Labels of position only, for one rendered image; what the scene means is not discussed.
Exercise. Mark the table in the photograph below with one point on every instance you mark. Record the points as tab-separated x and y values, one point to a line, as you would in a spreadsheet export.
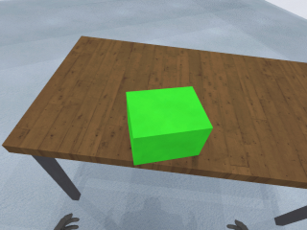
257	107

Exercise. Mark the carton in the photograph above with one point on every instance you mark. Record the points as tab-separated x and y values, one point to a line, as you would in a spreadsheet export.
166	124

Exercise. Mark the right robot hand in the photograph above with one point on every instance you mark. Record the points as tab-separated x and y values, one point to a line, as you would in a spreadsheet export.
239	225

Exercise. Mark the left robot hand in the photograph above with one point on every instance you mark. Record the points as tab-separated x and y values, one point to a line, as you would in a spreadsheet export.
66	220

